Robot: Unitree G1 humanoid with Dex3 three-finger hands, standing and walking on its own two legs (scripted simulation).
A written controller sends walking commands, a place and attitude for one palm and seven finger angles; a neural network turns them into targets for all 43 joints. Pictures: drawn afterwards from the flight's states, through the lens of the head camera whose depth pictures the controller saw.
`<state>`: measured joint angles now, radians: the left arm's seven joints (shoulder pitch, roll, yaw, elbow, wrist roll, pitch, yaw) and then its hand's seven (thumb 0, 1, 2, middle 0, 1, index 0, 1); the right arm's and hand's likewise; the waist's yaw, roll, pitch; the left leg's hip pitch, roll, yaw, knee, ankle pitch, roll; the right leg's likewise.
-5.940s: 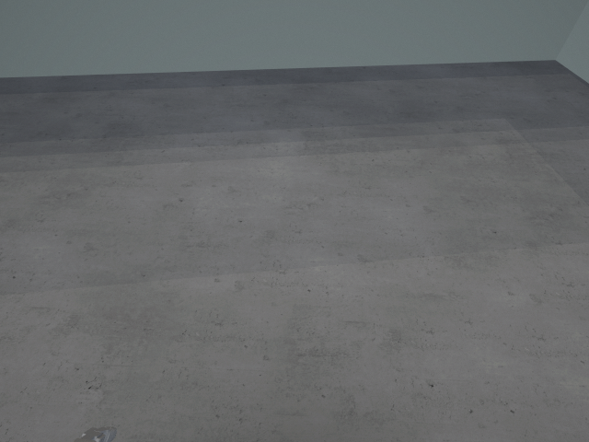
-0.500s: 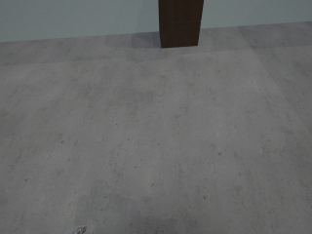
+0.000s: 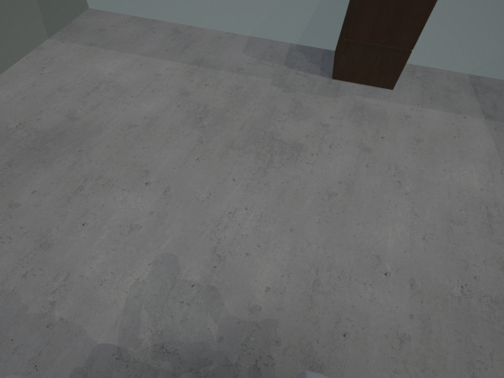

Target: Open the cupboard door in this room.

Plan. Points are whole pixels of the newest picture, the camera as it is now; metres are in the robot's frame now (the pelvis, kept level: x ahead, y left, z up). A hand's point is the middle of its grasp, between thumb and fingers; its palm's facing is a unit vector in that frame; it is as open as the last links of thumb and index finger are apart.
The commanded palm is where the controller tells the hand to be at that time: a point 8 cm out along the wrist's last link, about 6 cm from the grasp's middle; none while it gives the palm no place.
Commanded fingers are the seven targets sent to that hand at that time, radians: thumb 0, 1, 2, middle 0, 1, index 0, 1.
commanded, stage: turn or walk to find it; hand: left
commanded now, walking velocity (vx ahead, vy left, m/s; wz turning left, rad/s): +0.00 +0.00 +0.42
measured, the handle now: out of the picture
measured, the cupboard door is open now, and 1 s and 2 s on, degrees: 0 0 0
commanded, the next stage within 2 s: stand and wait in 0.18 s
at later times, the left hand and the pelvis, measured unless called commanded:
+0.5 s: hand out of the picture +0.01 +0.15 -0.14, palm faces +0.17 -0.95 -0.25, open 7.3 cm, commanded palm none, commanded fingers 0.00 0.90 0.90 -0.20 -0.30 -0.20 -0.30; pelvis -0.01 -0.04 +0.01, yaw +9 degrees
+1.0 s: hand out of the picture -0.03 +0.16 -0.17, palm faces +0.06 -0.96 -0.26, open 7.3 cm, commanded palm none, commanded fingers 0.00 0.90 0.90 -0.20 -0.30 -0.20 -0.30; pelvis -0.04 -0.04 -0.01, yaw -1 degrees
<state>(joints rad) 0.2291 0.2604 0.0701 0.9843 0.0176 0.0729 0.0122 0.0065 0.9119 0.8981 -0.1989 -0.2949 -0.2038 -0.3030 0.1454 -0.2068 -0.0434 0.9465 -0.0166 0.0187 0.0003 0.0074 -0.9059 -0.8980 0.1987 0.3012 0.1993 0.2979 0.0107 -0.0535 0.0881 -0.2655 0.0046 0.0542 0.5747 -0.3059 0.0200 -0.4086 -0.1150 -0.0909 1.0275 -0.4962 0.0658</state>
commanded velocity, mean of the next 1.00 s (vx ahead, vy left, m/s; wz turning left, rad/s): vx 0.00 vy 0.00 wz -0.15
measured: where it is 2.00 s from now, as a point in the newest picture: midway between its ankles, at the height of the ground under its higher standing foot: outside the picture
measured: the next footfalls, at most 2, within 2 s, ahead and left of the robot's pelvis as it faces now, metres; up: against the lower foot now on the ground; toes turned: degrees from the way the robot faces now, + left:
right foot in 0.26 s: +0.04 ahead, -0.13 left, +0.00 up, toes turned +2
left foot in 0.64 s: -0.02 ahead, +0.11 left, +0.00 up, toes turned +11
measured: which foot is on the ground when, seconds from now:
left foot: down 0.00-0.28, up 0.30-0.62, down 0.64-0.96, up 0.98-1.00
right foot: up 0.00-0.24, down 0.26-0.72, up 0.74-0.94, down 0.96-1.00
